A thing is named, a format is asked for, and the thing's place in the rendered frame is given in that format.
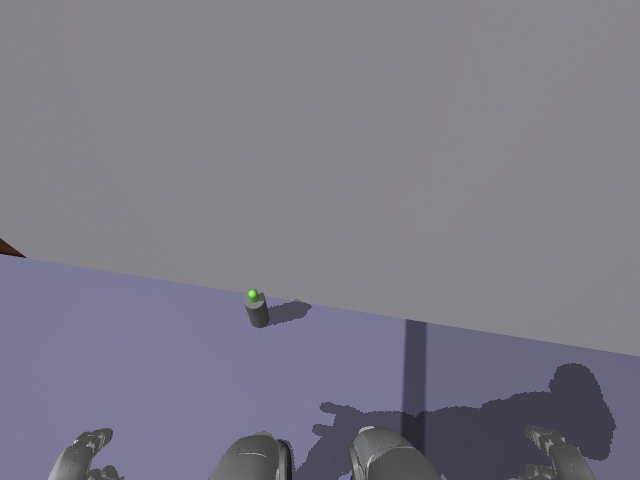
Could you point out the left robot foot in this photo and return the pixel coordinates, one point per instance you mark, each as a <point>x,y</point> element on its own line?
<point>289,463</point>

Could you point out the left robot hand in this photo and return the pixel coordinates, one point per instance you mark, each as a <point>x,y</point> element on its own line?
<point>74,462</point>

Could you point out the right robot hand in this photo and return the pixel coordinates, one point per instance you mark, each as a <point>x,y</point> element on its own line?
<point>566,460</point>

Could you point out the bottle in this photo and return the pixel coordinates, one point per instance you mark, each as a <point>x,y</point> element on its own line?
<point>255,303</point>

